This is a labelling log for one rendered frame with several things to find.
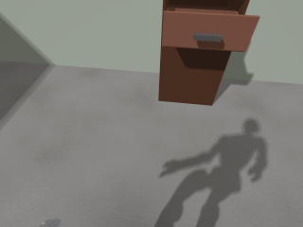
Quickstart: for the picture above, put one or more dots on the handle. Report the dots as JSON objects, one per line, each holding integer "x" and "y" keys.
{"x": 207, "y": 37}

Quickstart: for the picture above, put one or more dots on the cabinet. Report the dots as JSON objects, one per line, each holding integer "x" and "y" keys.
{"x": 191, "y": 75}

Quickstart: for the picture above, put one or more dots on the drawer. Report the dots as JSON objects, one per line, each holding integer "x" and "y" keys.
{"x": 236, "y": 29}

